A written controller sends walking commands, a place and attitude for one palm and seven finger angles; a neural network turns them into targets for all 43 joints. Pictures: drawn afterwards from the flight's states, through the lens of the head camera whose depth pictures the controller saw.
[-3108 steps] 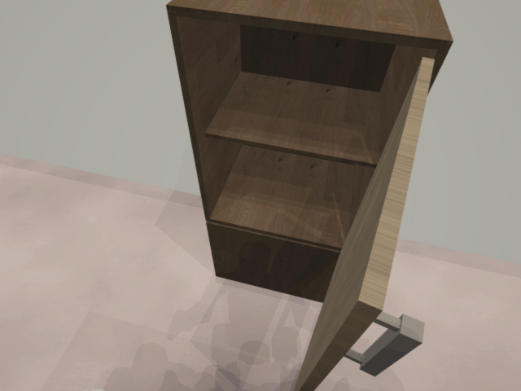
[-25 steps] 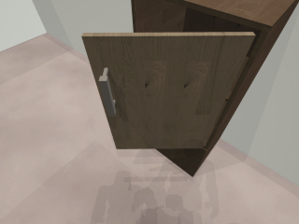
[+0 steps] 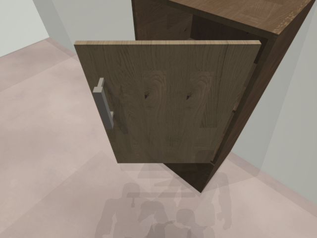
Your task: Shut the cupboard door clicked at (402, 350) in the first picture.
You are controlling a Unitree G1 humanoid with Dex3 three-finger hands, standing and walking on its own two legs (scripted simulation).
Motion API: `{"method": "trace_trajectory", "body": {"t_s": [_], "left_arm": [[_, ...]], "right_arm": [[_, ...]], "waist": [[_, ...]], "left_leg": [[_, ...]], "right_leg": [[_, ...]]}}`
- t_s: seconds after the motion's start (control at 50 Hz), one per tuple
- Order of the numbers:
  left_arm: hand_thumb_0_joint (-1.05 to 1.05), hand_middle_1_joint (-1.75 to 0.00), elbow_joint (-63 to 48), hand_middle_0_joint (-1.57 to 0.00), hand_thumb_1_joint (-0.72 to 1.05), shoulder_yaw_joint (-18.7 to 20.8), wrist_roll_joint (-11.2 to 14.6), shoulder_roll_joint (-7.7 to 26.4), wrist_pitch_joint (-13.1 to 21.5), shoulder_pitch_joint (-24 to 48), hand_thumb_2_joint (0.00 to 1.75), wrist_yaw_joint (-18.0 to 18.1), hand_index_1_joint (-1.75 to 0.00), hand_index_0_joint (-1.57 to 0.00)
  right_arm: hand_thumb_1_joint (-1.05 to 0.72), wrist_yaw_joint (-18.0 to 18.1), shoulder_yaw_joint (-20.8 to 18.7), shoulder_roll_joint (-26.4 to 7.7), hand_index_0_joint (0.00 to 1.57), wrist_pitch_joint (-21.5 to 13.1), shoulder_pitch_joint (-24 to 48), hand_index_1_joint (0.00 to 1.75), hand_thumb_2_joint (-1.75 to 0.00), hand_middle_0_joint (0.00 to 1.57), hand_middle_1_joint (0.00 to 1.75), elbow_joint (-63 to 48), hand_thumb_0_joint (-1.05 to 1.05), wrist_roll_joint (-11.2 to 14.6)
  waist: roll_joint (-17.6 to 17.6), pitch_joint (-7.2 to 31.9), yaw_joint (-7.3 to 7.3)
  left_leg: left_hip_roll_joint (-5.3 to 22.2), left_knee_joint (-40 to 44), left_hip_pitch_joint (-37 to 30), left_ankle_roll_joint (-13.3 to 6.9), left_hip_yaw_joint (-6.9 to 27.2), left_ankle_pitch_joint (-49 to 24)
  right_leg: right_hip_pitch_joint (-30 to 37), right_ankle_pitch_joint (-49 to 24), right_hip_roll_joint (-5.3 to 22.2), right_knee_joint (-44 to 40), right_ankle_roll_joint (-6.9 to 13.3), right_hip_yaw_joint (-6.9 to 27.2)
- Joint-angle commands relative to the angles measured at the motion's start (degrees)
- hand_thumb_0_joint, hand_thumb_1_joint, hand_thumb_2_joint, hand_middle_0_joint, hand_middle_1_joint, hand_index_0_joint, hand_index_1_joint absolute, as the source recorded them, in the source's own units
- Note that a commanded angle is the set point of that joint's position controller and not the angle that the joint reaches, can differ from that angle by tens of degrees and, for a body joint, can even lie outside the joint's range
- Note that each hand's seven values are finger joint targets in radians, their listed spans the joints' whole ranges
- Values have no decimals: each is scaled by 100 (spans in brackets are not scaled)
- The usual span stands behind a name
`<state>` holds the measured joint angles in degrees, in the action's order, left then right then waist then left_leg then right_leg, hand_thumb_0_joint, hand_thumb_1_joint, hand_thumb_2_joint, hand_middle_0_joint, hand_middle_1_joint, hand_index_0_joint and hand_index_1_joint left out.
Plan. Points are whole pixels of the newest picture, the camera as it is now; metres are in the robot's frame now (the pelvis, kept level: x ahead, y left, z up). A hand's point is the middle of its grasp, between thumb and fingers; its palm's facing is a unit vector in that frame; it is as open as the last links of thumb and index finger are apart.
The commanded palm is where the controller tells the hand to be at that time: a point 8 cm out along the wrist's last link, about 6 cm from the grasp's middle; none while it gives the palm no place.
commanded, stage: raise the hand and make a fist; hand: left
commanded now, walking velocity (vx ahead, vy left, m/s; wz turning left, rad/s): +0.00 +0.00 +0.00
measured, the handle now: (105, 104) +0.44 +0.18 +0.08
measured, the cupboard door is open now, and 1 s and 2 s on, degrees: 41 41 41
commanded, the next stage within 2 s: bring the fist close to the handle in 1.90 s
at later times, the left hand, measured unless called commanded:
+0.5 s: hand out of the picture +0.12 +0.19 -0.03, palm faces +0.12 -0.99 -0.04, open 5.7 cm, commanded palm +0.11 +0.24 -0.02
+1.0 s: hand (67, 215) +0.16 +0.21 +0.02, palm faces +0.05 -1.00 -0.03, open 3.5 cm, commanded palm +0.13 +0.26 +0.03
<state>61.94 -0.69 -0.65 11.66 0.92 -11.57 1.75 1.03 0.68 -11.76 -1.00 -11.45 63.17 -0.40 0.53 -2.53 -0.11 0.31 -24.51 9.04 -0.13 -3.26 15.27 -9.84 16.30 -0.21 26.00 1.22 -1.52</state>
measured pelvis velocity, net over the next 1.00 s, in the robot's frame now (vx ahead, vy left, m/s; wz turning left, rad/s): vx -0.04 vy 0.02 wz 0.03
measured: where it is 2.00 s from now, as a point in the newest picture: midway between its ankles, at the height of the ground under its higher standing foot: outside the picture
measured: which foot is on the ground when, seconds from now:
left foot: down 0.00-1.00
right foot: down 0.00-1.00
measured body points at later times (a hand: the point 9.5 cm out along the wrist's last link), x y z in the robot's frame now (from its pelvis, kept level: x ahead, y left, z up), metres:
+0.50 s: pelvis -0.07 -0.02 -0.09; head -0.02 -0.02 +0.36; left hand +0.11 +0.25 -0.03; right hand +0.16 -0.24 -0.14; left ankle -0.03 +0.12 -0.74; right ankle -0.03 -0.10 -0.74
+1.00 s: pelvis -0.04 +0.02 -0.06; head -0.01 +0.03 +0.39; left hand +0.15 +0.27 +0.02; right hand +0.13 -0.21 -0.12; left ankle -0.03 +0.12 -0.74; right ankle -0.03 -0.10 -0.74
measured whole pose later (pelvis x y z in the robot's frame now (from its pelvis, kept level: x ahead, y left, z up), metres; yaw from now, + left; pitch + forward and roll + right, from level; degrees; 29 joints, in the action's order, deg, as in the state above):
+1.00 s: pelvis -0.04 +0.02 -0.06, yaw +2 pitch +9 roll -2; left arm -8.4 8.3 16.1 13.6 16.2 -24.5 -12.0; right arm 3.6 1.2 -14.7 -14.7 -16.2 30.9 1.5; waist 1.6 4.8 -0.8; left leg -0.8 -55.4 38.1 -1.7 1.0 26.0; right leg -36.2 25.1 1.0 52.7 0.0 -3.9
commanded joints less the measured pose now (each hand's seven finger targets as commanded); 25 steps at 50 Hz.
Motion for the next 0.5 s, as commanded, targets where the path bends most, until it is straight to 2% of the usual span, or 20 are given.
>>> {"method": "trace_trajectory", "body": {"t_s": [0.0, 0.02, 0.04, 0.06, 0.08, 0.1, 0.12, 0.14, 0.16, 0.2, 0.22, 0.24, 0.26, 0.28, 0.3, 0.32, 0.36, 0.42, 0.44, 0.48], "left_arm": [[0, -32, -6638, -22, 90, 480, 648, 1070, 1335, -135, 90, 336, -32, -22], [0, -34, -6945, -24, 90, 266, 1123, -215, 627, -1418, 90, 350, -34, -24], [0, -36, -6583, -25, 90, 449, 927, 89, 740, -604, 90, 355, -36, -25], [0, -38, -6224, -27, 90, 652, 1023, -48, 908, -863, 90, 199, -38, -27], [0, -40, -5736, -29, 90, 1051, 1069, 253, 1210, -1131, 90, 29, -40, -29], [0, -42, -5260, -31, 90, 1209, 1172, 121, 1628, -1711, 90, -224, -42, -31], [0, -44, -4857, -33, 90, 1367, 1293, 28, 2073, -2348, 90, -597, -44, -33], [0, -46, -4744, -35, 90, 1346, 1439, -128, 2585, -2498, 90, -978, -46, -35], [0, -48, -4694, -36, 90, 1437, 1544, -102, 3081, -2505, 90, -1377, -48, -36], [0, -52, -4996, -40, 90, 1662, 1736, 397, 3916, -1945, 90, -2207, -52, -40], [0, -54, -5019, -42, 90, 1973, 1807, 732, 3925, -1918, 90, -2418, -54, -42], [0, -56, -5370, -44, 90, 2030, 1943, 845, 3794, -1758, 90, -2551, -56, -44], [0, -58, -5666, -46, 90, 2157, 2068, 980, 3576, -1605, 90, -2566, -58, -46], [0, -60, -6025, -47, 90, 2049, 2180, 918, 3385, -1265, 90, -2530, -60, -47], [0, -62, -6383, -49, 90, 2112, 2224, 1008, 3257, -967, 90, -2409, -62, -49], [0, -64, -6859, -51, 90, 1986, 2220, 1032, 3218, -525, 90, -2278, -64, -51], [0, -68, -7558, -55, 90, 1780, 2075, 1049, 3241, -89, 90, -2017, -68, -55], [0, -74, -7985, -60, 90, 1334, 1859, 969, 3218, 247, 90, -1820, -74, -60], [0, -76, -7865, -62, 90, 1227, 1852, 900, 3137, 180, 90, -1828, -76, -62], [0, -80, -7425, -66, 90, 1254, 1856, 900, 2848, -169, 90, -1895, -80, -66]], "right_arm": [[-90, 737, -170, -949, 20, -1491, -5, 30, -90, 20, 30, -2069, 0, 376], [-90, 554, -145, -795, 20, -1745, 120, 30, -90, 20, 30, -2351, 0, 273], [-90, 361, -302, -745, 20, -1872, -59, 30, -90, 20, 30, -2247, 0, 275], [-90, 295, -520, -858, 20, -1926, -96, 30, -90, 20, 30, -2436, 0, 182], [-90, 249, -579, -936, 20, -1928, -55, 30, -90, 20, 30, -2530, 0, 126], [-90, 203, -582, -884, 20, -1916, 35, 30, -90, 20, 30, -2651, 0, 65], [-90, 128, -610, -869, 20, -1914, 65, 30, -90, 20, 30, -2776, 0, 80], [-90, 61, -611, -827, 20, -1907, 102, 30, -90, 20, 30, -2866, 0, 38], [-90, 16, -644, -803, 20, -1898, 170, 30, -90, 20, 30, -2968, 0, 41], [-90, -45, -649, -873, 20, -1932, 286, 30, -90, 20, 30, -3286, 0, 62], [-90, -46, -665, -897, 20, -1881, 277, 30, -90, 20, 30, -3437, 0, 90], [-90, -27, -631, -905, 20, -1839, 401, 30, -90, 20, 30, -3726, 0, 136], [-90, 23, -617, -869, 20, -1801, 502, 30, -90, 20, 30, -3948, 0, 196], [-90, 76, -567, -862, 20, -1785, 516, 30, -90, 20, 30, -4138, 0, 230], [-90, 135, -559, -829, 20, -1777, 473, 30, -90, 20, 30, -4220, 0, 266], [-90, 186, -533, -832, 20, -1764, 403, 30, -90, 20, 30, -4263, 0, 265], [-90, 276, -493, -813, 20, -1792, 260, 30, -90, 20, 30, -4255, 0, 256], [-90, 411, -383, -875, 20, -1850, 154, 30, -90, 20, 30, -4164, 0, 230], [-90, 443, -359, -882, 20, -1872, 113, 30, -90, 20, 30, -4109, 0, 235], [-90, 471, -313, -892, 20, -1873, 81, 30, -90, 20, 30, -4026, 0, 264]], "waist": [[2216, 3141, 213], [2440, 2693, -79], [802, 1267, 274], [276, 543, 183], [-489, 297, 181], [-1333, 219, 83], [-1350, 381, -130], [-1846, 751, -212], [-1895, 916, -265], [-1092, 1373, -291], [-472, 1597, -409], [-195, 1949, -469], [-121, 2054, -483], [-138, 2101, -397], [-254, 2085, -321], [-328, 2030, -185], [-58, 1951, -24], [70, 1720, 194], [49, 1741, 232], [-14, 1549, 182]], "left_leg": [[166, -988, -1747, -105, 560, -3673], [275, -687, -1555, 71, 668, -4611], [355, -599, -414, 78, 659, -3895], [217, -943, 456, 88, 620, -2800], [42, -1301, 1237, 59, 568, -1813], [-58, -1576, 1809, 33, 519, -1274], [-157, -1878, 2135, 76, 435, -1315], [-216, -2201, 2628, 127, 389, -1012], [-254, -2482, 3050, 150, 332, -692], [-326, -3027, 3619, 151, 277, -166], [-336, -3208, 3702, 106, 214, -143], [-376, -3276, 3769, 65, 129, 32], [-380, -3316, 3839, 25, 73, 306], [-368, -3355, 3916, -19, 102, 542], [-327, -3444, 3961, -57, 119, 773], [-255, -3507, 3977, -98, 210, 928], [-163, -3480, 3778, -159, 273, 1079], [-70, -3348, 3612, -223, 411, 1182], [-77, -3314, 3592, -226, 438, 1197], [-79, -3155, 3655, -196, 497, 1253]], "right_leg": [[-463, -2298, 115, 1990, -46, -96], [-823, -718, 52, 2017, -23, -423], [-1478, -472, 75, 1360, -56, -328], [-1620, -834, 62, 954, -41, -376], [-1765, -1320, 129, 971, -43, -343], [-1971, -1421, 145, 1161, -113, -304], [-1832, -2209, 231, 1507, -122, -128], [-1875, -2359, 266, 1921, -184, -41], [-2046, -2111, 271, 2195, -206, 101], [-2349, -1131, 344, 2535, -137, 551], [-2270, -1004, 404, 2595, -81, 818], [-2159, -469, 431, 2511, -100, 966], [-2183, 242, 442, 2288, -131, 1120], [-2243, 867, 449, 2107, -170, 1226], [-2344, 1442, 454, 1918, -222, 1364], [-2546, 1836, 406, 1869, -231, 1376], [-2817, 2343, 317, 1769, -156, 1243], [-3148, 2431, 136, 1873, -51, 918], [-3132, 2342, 123, 1899, -57, 847], [-3053, 2329, 100, 1839, -61, 722]]}}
